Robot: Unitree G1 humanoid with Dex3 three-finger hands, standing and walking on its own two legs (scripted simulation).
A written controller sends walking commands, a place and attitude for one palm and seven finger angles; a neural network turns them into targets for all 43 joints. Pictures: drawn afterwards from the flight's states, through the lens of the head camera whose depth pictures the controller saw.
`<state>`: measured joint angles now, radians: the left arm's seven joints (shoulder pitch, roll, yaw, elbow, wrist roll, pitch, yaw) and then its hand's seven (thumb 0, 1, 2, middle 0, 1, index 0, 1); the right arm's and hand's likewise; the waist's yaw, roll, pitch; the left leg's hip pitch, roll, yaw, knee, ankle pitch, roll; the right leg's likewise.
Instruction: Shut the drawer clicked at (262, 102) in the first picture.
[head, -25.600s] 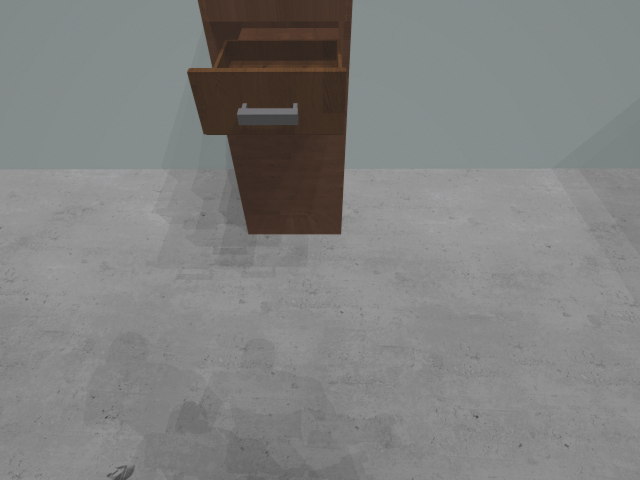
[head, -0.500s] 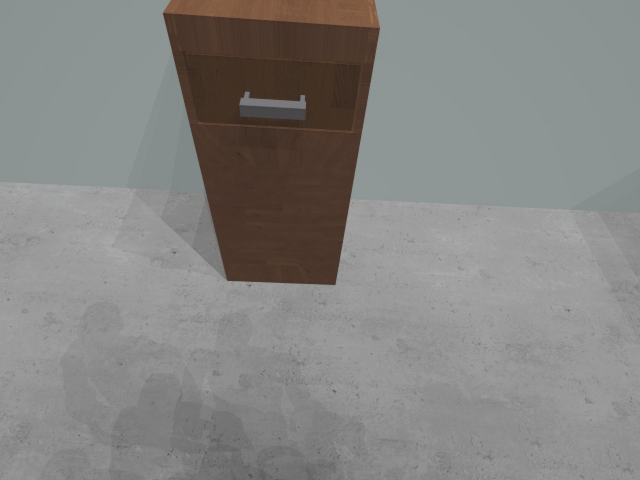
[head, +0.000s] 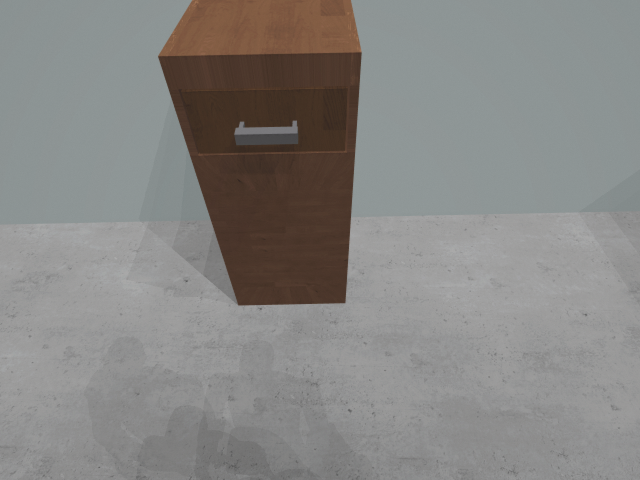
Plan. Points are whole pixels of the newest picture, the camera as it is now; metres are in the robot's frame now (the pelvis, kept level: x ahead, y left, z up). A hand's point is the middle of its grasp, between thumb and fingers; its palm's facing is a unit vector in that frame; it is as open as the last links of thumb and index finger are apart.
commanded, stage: let the arm hang, fingers relaxed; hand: left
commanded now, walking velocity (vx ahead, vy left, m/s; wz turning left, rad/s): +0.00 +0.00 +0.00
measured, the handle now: (267, 130) +0.80 +0.16 -0.01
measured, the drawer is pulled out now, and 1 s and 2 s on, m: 0.00 0.00 0.00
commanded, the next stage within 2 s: look to check the result in 0.22 s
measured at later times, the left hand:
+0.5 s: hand out of the picture +0.02 +0.16 -0.17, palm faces +0.01 -0.98 -0.21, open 7.4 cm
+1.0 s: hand out of the picture +0.04 +0.16 -0.17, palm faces +0.01 -0.98 -0.22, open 7.4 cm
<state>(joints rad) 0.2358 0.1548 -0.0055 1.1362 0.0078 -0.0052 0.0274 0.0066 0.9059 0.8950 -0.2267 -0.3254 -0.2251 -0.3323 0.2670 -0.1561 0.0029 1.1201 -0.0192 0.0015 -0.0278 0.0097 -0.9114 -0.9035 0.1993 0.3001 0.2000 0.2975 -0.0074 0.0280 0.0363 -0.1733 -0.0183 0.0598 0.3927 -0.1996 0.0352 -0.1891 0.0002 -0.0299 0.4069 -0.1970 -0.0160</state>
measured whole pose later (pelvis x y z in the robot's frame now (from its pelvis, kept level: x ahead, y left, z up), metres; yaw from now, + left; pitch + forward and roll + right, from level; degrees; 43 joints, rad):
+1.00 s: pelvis +0.02 -0.02 +0.00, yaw +0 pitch -1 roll +0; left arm 0.23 0.16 0.01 1.15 0.01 -0.02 0.03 0.01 0.91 0.89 -0.20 -0.30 -0.20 -0.30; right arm 0.25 -0.17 0.00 1.14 -0.02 0.00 -0.04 0.01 -0.91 -0.90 0.20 0.30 0.20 0.30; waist -0.01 0.02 0.05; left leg -0.12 0.02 0.05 0.36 -0.22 0.00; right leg -0.13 0.04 -0.03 0.36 -0.20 -0.05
